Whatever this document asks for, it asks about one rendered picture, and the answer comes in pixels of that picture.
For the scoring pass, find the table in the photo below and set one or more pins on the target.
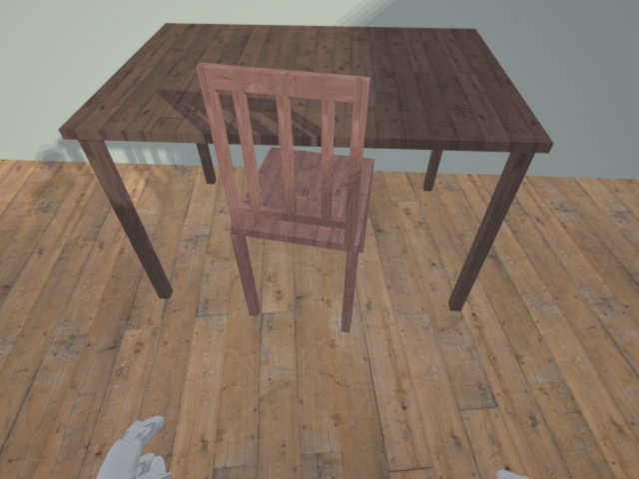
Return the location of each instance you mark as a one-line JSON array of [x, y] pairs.
[[438, 89]]

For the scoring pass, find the robot left hand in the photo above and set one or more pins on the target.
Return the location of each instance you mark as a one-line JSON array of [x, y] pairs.
[[123, 460]]

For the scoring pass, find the chair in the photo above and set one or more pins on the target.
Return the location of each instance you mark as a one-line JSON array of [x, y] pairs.
[[316, 199]]

